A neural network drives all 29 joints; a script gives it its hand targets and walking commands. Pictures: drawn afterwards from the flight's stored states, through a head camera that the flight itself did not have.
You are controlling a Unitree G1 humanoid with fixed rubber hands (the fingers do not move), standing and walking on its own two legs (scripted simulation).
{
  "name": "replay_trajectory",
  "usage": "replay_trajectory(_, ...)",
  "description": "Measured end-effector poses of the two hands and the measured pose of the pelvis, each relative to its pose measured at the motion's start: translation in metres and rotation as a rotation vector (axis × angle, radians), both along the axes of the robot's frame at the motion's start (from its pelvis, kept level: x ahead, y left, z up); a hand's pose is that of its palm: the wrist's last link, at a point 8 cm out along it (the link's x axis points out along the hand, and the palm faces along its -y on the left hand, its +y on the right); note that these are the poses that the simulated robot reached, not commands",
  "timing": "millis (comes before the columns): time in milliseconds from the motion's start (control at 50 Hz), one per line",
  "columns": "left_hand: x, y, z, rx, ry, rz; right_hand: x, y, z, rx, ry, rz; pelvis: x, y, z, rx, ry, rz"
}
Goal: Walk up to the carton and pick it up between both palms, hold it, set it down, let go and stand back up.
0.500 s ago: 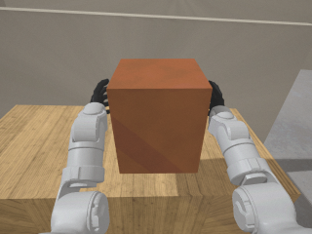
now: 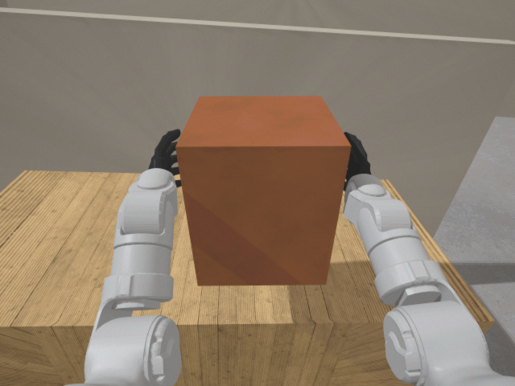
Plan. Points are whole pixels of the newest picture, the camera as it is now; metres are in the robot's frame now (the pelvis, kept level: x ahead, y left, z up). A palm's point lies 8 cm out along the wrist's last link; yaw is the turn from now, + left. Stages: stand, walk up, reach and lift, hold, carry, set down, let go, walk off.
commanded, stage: set down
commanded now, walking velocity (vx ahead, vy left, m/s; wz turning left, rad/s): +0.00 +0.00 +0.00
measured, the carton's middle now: (261, 188) +0.40 +0.02 +0.19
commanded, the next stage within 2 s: none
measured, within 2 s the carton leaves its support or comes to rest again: neither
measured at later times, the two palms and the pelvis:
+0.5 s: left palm (164, 183) +0.41 +0.18 +0.18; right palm (337, 188) +0.41 -0.12 +0.18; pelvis +0.02 +0.01 +0.00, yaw +0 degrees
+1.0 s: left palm (167, 193) +0.41 +0.18 +0.16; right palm (340, 199) +0.40 -0.13 +0.16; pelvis +0.02 +0.01 +0.00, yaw +0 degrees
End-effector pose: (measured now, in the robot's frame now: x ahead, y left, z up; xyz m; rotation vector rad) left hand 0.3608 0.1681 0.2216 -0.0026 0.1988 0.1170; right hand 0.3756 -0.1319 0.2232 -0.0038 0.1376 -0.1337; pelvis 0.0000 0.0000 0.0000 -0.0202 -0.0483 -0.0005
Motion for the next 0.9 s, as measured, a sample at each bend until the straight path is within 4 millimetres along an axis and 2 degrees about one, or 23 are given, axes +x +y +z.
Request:
replay_trajectory(120,0.004,0.003,0.006,-0.012,-0.084,-0.008,0.004,0.003,0.011,-0.057,-0.085,0.003,0.002,0.001,0.0,0.0,0.002,0.001)
replay_trajectory(180,0.008,0.007,0.004,-0.028,-0.111,-0.026,0.007,0.005,0.01,-0.058,-0.115,0.003,0.003,0.003,0.0,0.002,-0.002,0.003)
replay_trajectory(360,0.031,0.016,-0.034,-0.025,-0.063,-0.035,0.027,0.014,-0.028,-0.081,-0.076,-0.003,0.007,0.009,0.0,0.003,-0.013,0.007)
replay_trajectory(520,0.048,0.011,-0.042,-0.002,-0.077,-0.023,0.039,0.011,-0.042,-0.087,-0.096,-0.024,0.019,0.011,0.002,0.001,-0.001,0.007)
replay_trajectory(660,0.049,0.007,-0.044,-0.01,-0.072,-0.037,0.037,0.006,-0.048,-0.085,-0.095,-0.035,0.023,0.011,0.002,0.001,-0.011,0.007)
replay_trajectory(820,0.042,0.008,-0.039,-0.005,-0.086,-0.054,0.03,0.006,-0.044,-0.079,-0.109,-0.036,0.019,0.012,0.002,0.0,-0.025,0.007)
replay_trajectory(900,0.043,0.009,-0.046,-0.006,-0.073,-0.075,0.028,0.007,-0.046,-0.09,-0.099,-0.04,0.018,0.012,0.002,0.001,-0.027,0.007)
